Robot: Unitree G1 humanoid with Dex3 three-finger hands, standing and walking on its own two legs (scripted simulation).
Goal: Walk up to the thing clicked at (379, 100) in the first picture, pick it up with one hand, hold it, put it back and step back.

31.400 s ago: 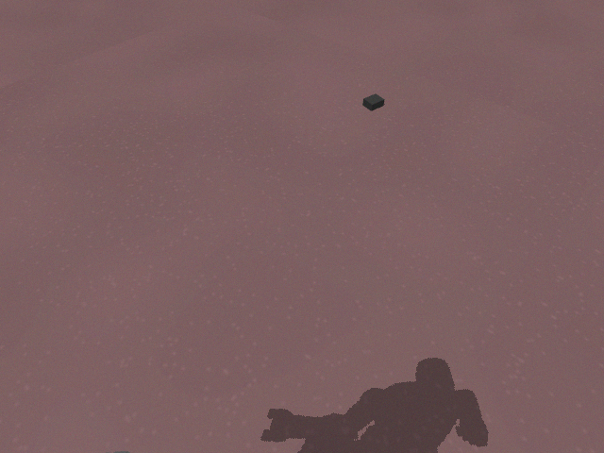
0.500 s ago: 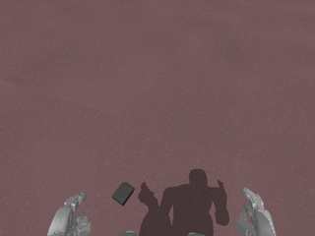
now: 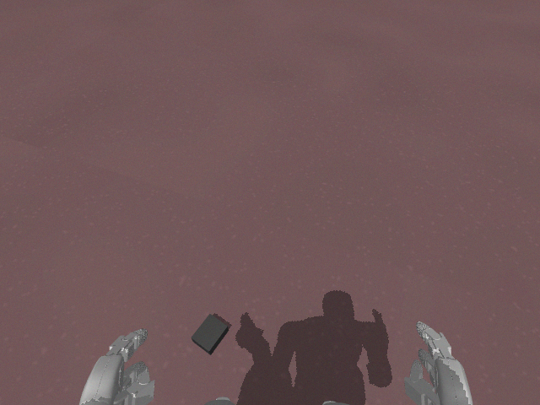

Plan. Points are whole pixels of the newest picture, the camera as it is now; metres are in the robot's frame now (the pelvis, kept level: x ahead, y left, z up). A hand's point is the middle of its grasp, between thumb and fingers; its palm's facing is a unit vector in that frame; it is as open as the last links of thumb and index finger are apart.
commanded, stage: home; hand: left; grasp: from above
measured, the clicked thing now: (210, 333) +0.45 +0.20 -0.69
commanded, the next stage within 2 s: stand in 0.56 s
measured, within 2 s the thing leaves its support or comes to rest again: neither
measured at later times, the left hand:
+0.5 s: hand (144, 394) +0.16 +0.19 -0.04, palm faces +0.03 -0.98 -0.19, open 7.4 cm
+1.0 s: hand out of the picture +0.09 +0.24 -0.11, palm faces +0.01 -0.94 -0.33, open 7.4 cm
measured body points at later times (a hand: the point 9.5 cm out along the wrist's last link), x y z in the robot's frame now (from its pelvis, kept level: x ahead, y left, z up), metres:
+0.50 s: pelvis -0.01 +0.01 +0.00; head +0.01 +0.01 +0.45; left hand +0.15 +0.24 -0.03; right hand +0.15 -0.24 -0.06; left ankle +0.01 +0.12 -0.68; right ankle -0.01 -0.13 -0.68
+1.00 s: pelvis -0.01 +0.01 +0.04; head +0.01 +0.01 +0.48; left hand +0.09 +0.29 -0.08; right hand +0.09 -0.27 -0.08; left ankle +0.01 +0.12 -0.68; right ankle -0.01 -0.13 -0.68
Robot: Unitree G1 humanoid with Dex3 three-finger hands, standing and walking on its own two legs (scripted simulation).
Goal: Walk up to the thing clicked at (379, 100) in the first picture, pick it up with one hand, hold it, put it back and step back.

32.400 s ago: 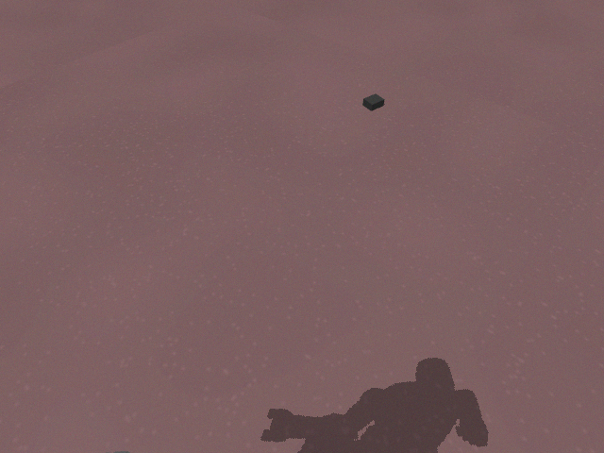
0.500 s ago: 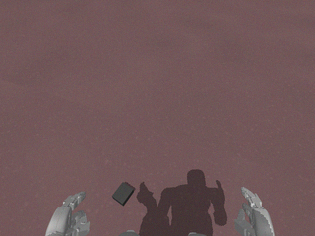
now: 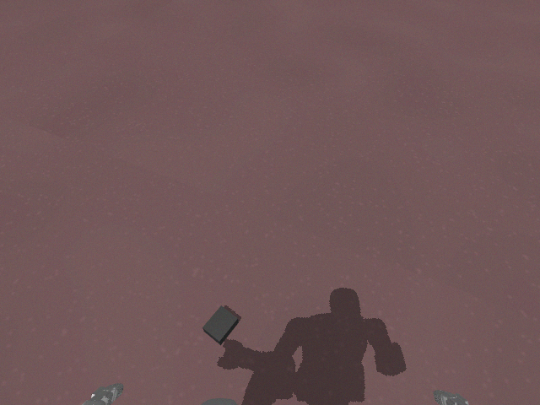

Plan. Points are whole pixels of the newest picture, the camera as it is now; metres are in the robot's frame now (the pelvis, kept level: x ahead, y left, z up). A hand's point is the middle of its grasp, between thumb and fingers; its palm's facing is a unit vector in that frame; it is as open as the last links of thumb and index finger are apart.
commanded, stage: stand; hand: left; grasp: from above
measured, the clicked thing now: (220, 325) +0.46 +0.20 -0.73
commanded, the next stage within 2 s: none
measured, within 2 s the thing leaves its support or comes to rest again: neither
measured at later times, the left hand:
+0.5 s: hand out of the picture +0.05 +0.24 -0.13, palm faces +0.03 -0.94 -0.33, open 7.4 cm
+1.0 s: hand out of the picture +0.05 +0.24 -0.13, palm faces +0.00 -0.94 -0.33, open 7.4 cm
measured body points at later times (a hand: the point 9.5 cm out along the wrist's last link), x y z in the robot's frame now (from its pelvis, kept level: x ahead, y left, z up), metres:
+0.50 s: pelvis -0.01 +0.00 +0.03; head -0.01 -0.01 +0.48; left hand +0.05 +0.29 -0.11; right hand +0.07 -0.28 -0.11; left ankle +0.01 +0.11 -0.72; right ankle +0.00 -0.14 -0.72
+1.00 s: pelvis -0.01 +0.00 +0.03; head -0.01 -0.01 +0.48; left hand +0.05 +0.29 -0.11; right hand +0.05 -0.30 -0.11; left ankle +0.01 +0.11 -0.72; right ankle +0.00 -0.14 -0.72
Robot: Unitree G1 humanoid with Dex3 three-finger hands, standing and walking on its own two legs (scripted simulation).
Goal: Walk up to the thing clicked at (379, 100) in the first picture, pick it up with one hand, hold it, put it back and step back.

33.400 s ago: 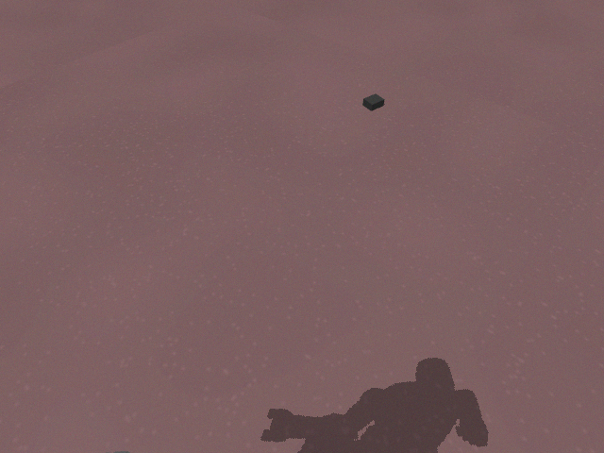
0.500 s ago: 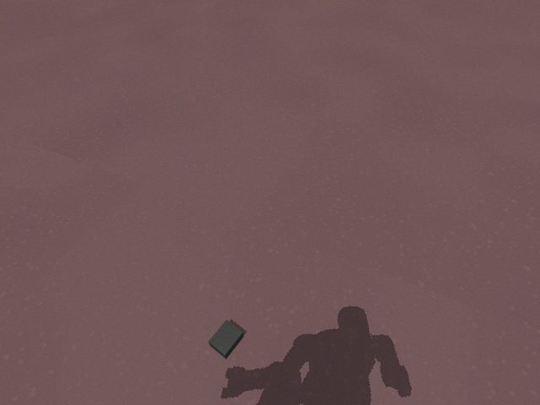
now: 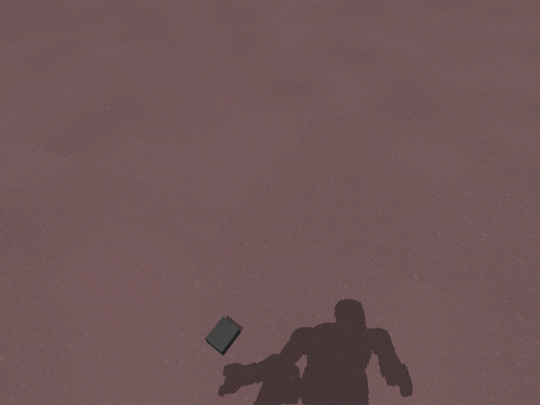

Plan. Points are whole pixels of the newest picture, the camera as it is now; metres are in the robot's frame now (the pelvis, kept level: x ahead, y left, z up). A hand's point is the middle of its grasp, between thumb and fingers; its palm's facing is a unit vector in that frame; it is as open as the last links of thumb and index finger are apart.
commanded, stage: stand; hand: left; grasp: from above
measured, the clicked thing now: (223, 335) +0.46 +0.20 -0.76
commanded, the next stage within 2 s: step back in 1.18 s
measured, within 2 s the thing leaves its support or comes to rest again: neither
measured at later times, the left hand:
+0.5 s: hand out of the picture +0.08 +0.24 -0.16, palm faces +0.00 -0.94 -0.33, open 7.4 cm
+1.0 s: hand out of the picture +0.09 +0.24 -0.16, palm faces -0.01 -0.94 -0.33, open 7.4 cm
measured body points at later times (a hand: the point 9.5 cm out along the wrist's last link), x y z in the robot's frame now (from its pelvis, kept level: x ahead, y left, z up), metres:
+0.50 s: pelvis +0.01 +0.00 +0.00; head +0.02 +0.00 +0.45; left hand +0.08 +0.29 -0.13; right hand +0.08 -0.29 -0.14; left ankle +0.02 +0.12 -0.75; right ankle +0.01 -0.13 -0.75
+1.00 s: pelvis +0.02 +0.00 +0.00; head +0.03 -0.01 +0.45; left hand +0.09 +0.29 -0.13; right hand +0.09 -0.30 -0.14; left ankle +0.02 +0.12 -0.75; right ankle +0.01 -0.13 -0.75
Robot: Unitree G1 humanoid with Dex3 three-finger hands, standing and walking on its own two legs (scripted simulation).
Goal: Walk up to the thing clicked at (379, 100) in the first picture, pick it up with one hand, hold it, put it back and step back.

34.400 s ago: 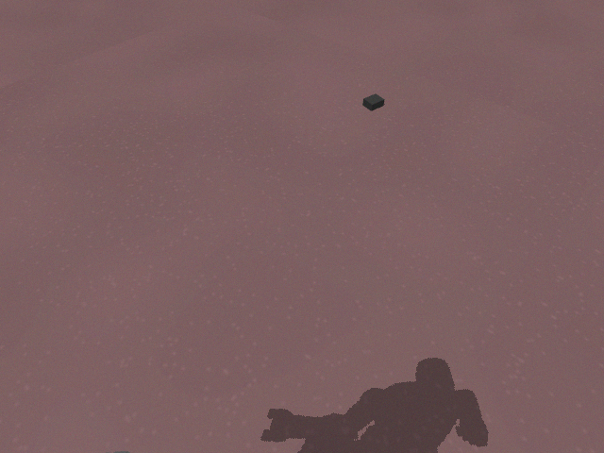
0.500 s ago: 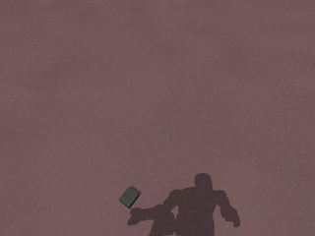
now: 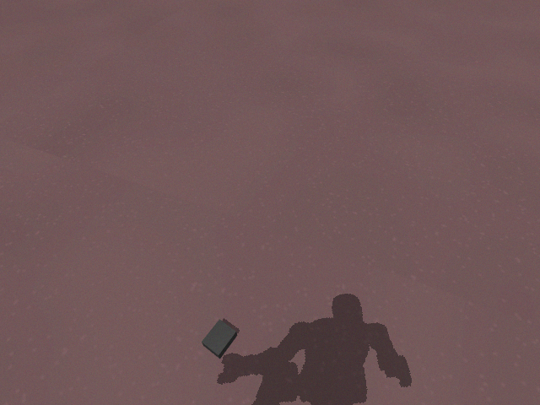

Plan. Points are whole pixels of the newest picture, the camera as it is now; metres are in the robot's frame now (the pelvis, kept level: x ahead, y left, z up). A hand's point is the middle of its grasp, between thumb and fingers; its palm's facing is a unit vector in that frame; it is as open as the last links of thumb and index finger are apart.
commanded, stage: stand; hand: left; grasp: from above
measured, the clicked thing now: (219, 338) +0.44 +0.21 -0.76
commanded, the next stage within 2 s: step back in 0.18 s
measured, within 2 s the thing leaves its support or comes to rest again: neither
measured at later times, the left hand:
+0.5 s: hand out of the picture +0.06 +0.27 -0.17, palm faces -0.03 -0.92 -0.40, open 7.4 cm
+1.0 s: hand out of the picture -0.02 +0.32 -0.18, palm faces -0.10 -0.93 -0.35, open 7.4 cm
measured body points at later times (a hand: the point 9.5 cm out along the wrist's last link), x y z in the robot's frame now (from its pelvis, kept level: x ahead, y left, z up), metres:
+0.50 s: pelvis -0.05 +0.00 -0.02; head +0.01 -0.01 +0.42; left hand +0.06 +0.31 -0.14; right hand +0.05 -0.33 -0.15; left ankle +0.00 +0.12 -0.74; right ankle -0.01 -0.13 -0.75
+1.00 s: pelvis -0.14 +0.06 -0.02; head -0.07 +0.08 +0.42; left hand -0.01 +0.36 -0.16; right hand -0.09 -0.26 -0.13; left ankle -0.13 +0.14 -0.75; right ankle -0.16 -0.07 -0.70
